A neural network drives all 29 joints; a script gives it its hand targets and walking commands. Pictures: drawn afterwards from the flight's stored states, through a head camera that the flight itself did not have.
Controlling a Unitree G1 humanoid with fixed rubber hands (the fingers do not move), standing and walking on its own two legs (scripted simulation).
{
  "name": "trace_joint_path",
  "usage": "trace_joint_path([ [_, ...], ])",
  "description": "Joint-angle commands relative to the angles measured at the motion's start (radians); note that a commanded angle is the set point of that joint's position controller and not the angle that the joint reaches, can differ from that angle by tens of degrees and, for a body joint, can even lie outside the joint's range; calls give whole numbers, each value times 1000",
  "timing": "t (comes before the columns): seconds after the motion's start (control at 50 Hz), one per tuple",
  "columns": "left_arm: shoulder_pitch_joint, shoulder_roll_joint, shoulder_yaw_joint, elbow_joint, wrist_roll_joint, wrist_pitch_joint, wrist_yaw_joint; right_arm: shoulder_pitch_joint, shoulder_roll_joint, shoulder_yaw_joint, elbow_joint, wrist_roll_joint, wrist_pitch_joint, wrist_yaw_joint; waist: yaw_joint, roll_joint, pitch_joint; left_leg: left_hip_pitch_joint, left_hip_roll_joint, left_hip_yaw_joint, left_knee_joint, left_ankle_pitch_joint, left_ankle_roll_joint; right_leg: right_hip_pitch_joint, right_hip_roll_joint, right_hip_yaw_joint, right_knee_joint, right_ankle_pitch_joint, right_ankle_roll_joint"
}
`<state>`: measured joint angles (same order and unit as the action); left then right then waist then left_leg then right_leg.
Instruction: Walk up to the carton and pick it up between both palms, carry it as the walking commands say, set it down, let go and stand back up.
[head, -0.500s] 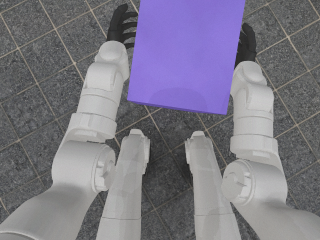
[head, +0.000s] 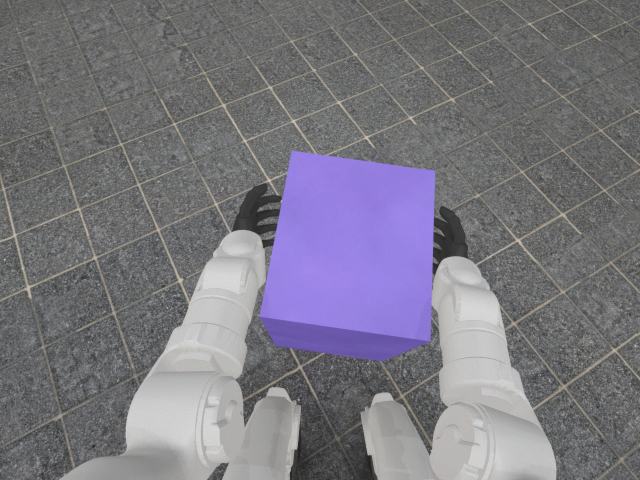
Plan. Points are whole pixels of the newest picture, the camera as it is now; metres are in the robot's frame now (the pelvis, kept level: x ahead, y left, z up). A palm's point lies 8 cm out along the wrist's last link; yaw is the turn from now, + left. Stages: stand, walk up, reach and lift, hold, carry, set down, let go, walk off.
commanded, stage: reach and lift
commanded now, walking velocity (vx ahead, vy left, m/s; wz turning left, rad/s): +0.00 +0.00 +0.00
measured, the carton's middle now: (343, 271) +0.40 -0.03 -0.09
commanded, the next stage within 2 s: none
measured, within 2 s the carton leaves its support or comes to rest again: neither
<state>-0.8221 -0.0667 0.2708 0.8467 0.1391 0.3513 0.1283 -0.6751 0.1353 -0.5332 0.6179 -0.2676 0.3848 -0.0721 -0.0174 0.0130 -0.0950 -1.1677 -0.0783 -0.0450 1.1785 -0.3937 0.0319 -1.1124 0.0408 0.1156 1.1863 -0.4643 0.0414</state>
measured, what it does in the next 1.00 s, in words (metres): rises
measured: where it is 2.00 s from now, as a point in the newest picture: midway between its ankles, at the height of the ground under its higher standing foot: outside the picture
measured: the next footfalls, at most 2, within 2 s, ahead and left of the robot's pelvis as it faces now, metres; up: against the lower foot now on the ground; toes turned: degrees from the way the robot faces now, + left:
none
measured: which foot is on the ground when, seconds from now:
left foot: down 0.00-1.00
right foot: down 0.00-1.00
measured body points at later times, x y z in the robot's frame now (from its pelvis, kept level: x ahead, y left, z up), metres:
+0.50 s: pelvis +0.03 -0.01 +0.07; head +0.11 +0.00 +0.51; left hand +0.41 +0.09 +0.05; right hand +0.37 -0.18 +0.04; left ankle +0.08 +0.10 -0.63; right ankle +0.06 -0.16 -0.63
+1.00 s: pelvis +0.03 -0.02 +0.10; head +0.03 -0.01 +0.55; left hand +0.39 +0.08 +0.12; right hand +0.35 -0.19 +0.11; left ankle +0.08 +0.10 -0.63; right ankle +0.06 -0.16 -0.63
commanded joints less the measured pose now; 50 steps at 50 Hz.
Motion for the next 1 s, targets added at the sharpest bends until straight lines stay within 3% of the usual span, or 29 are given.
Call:
trace_joint_path([
  [0.0,-465,-1255,-546,-226,-112,-69,-285,-699,1046,644,-111,159,-78,261,-146,26,-996,742,-53,-69,-165,483,-46,338,125,-110,-200,428,-34],
  [0.08,-387,-1223,-564,-214,-88,-49,-277,-601,1013,685,-61,154,-57,266,-140,13,-831,704,-36,-72,-231,403,-52,354,111,-94,-266,380,-36],
  [0.1,-357,-1162,-520,-174,-62,-44,-278,-578,1010,687,-48,162,-59,262,-122,-33,-786,692,-40,-74,-234,357,-39,338,101,-94,-281,319,-30],
  [0.14,-322,-1220,-550,-187,-72,-40,-283,-643,993,728,-148,175,-65,263,-118,4,-848,712,-48,-62,-256,341,-40,420,102,-89,-292,330,-39],
  [0.16,-340,-1186,-536,-175,-71,-31,-287,-592,1018,683,-78,151,-45,253,-129,-35,-773,724,-38,-66,-275,329,-35,405,100,-95,-321,314,-29],
  [0.18,-286,-1200,-508,-129,-38,-22,-287,-621,1025,723,-100,180,-42,259,-78,-15,-724,699,-36,-58,-282,334,-26,391,101,-90,-315,309,-25],
  [0.2,-281,-1205,-520,-152,-63,-25,-291,-607,1022,730,-125,157,-35,252,-117,-44,-777,738,-47,-49,-296,332,-28,453,99,-89,-353,320,-20],
  [0.24,-294,-1214,-574,-227,-77,-24,-300,-519,1067,756,-92,181,-20,261,-123,-41,-808,834,-46,-59,-320,410,-30,515,96,-81,-378,392,-19],
  [0.28,-242,-1186,-506,-137,-39,-2,-306,-504,1035,694,-68,139,-9,262,-99,-46,-626,810,-21,-61,-370,326,-17,453,92,-81,-411,308,-22],
  [0.3,-227,-1200,-517,-151,-27,-9,-304,-508,1044,708,-81,156,-21,262,-90,9,-647,785,-31,-65,-373,368,-24,476,87,-70,-417,364,-28],
  [0.36,-262,-1183,-593,-259,-76,-16,-304,-506,1049,759,-138,183,-19,267,-109,-30,-721,919,-15,-86,-396,461,-18,533,91,-65,-437,441,-24],
  [0.38,-205,-1189,-529,-156,-57,9,-311,-444,1002,704,-68,147,-3,263,-124,-24,-606,865,-14,-72,-414,431,-26,525,83,-62,-475,409,-31],
  [0.42,-127,-1191,-509,-130,-29,22,-321,-428,1046,732,-105,142,13,262,-94,-76,-617,918,-22,-55,-460,391,-19,580,81,-69,-512,373,-22],
  [0.44,-127,-1219,-545,-164,-34,20,-317,-415,1052,755,-120,174,8,270,-90,-18,-643,945,-9,-65,-461,443,-24,595,83,-68,-497,436,-23],
  [0.46,-79,-1192,-509,-128,-11,25,-315,-381,1042,743,-97,171,14,271,-60,-24,-580,921,-17,-62,-478,482,-21,611,78,-52,-528,474,-23],
  [0.52,-160,-1224,-577,-260,-61,9,-316,-355,1046,747,-123,177,12,275,-97,6,-623,993,-16,-70,-493,531,-33,653,78,-43,-547,522,-32],
  [0.54,-147,-1160,-556,-238,-40,21,-320,-363,1049,768,-119,194,19,273,-62,-36,-566,982,-14,-67,-496,477,-20,646,68,-38,-552,471,-17],
  [0.58,-112,-1142,-560,-219,-18,37,-323,-348,1073,782,-121,189,38,277,-44,-62,-558,987,-7,-65,-530,443,-10,677,76,-49,-568,451,-13],
  [0.6,-126,-1164,-570,-224,-38,40,-330,-362,1076,801,-158,211,35,268,-52,-33,-566,1022,-22,-47,-529,431,-13,706,63,-31,-589,460,-10],
  [0.64,-184,-1164,-592,-269,-68,38,-345,-391,1077,796,-167,190,43,259,-85,-76,-598,1015,-21,-44,-536,425,-12,744,66,-34,-597,463,-8],
  [0.68,-137,-1137,-559,-236,-44,62,-346,-357,1101,798,-134,192,67,261,-40,-76,-508,988,-28,-36,-557,412,-9,724,59,-24,-615,461,-1],
  [0.7,-86,-1162,-554,-196,-36,80,-351,-297,1082,781,-122,181,79,259,-55,-42,-511,1005,-32,-31,-563,420,-19,758,51,-19,-629,500,-6],
  [0.72,-127,-1112,-559,-281,-25,73,-342,-277,1112,777,-111,184,84,260,-47,-49,-494,1048,-28,-38,-563,427,-10,732,52,-24,-630,477,-1],
  [0.76,-105,-1162,-623,-293,-88,89,-353,-313,1133,872,-200,234,93,257,-45,-107,-634,1190,-23,-40,-587,516,-9,832,61,-34,-654,560,7],
  [0.78,-101,-1106,-538,-200,-36,109,-357,-294,1065,769,-105,181,113,249,-56,-81,-424,1012,-22,-37,-601,411,-6,767,46,-22,-671,484,2],
  [0.9,-155,-1121,-590,-299,-87,139,-372,-346,1119,847,-209,231,143,238,-56,-112,-490,1116,-22,-42,-622,412,-3,849,43,-22,-699,502,9],
  [0.94,-181,-1094,-568,-284,-57,159,-369,-332,1118,773,-111,221,166,249,-48,-40,-370,1095,-16,-41,-653,320,-11,791,44,-34,-718,368,0],
  [0.96,-261,-1127,-587,-311,-80,161,-373,-382,1112,775,-138,239,162,252,-71,-9,-368,1067,-15,-38,-642,232,-10,777,41,-20,-723,273,-17],
  [0.98,-233,-1129,-600,-301,-82,171,-376,-409,1132,824,-198,242,169,252,-58,-34,-426,1143,-19,-35,-651,316,-7,838,43,-29,-732,347,-4],
])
